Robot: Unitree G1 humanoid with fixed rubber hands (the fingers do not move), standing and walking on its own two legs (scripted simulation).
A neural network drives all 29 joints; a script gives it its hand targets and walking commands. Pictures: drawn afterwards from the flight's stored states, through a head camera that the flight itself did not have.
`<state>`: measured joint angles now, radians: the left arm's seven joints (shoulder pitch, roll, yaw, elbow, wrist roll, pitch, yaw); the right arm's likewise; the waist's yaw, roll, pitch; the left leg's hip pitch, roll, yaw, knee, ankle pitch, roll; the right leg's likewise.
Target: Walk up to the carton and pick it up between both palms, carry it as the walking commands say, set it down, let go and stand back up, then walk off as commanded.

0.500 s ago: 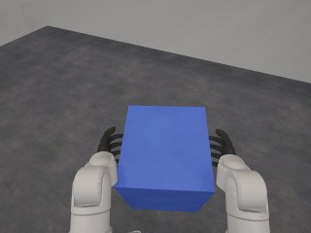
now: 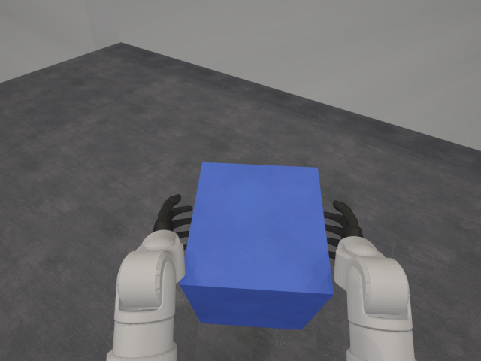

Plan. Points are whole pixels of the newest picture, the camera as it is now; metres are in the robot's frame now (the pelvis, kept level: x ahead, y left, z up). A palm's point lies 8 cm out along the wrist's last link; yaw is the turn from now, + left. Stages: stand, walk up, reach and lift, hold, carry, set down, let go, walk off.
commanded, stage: carry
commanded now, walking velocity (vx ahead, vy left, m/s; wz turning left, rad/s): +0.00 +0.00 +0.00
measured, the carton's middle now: (254, 251) +0.33 +0.00 +0.01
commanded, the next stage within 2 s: none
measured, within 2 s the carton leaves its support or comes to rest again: neither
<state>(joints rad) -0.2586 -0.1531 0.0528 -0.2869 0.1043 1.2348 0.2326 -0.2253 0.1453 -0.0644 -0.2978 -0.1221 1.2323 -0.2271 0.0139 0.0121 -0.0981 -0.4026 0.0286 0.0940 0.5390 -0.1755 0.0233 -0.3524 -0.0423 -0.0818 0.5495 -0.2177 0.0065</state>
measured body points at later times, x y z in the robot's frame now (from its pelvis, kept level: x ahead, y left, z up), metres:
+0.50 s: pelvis +0.00 +0.00 +0.00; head -0.01 -0.01 +0.45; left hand +0.28 +0.17 +0.10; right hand +0.30 -0.12 +0.09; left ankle +0.07 +0.10 -0.73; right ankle +0.03 -0.12 -0.73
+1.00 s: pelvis +0.02 -0.01 +0.00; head +0.04 -0.02 +0.45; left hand +0.27 +0.21 +0.10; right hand +0.35 -0.06 +0.08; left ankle +0.06 +0.10 -0.72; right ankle +0.01 -0.14 -0.73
